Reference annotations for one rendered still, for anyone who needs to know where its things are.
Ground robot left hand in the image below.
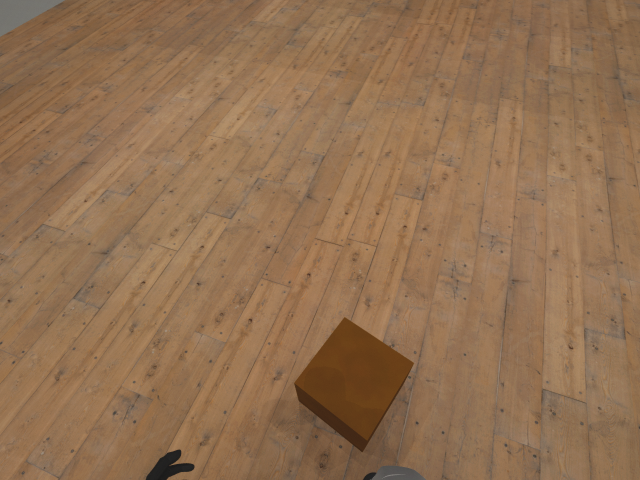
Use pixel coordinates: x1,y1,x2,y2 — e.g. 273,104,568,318
146,450,195,480

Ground carton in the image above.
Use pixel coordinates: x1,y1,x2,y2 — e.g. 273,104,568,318
294,317,414,452

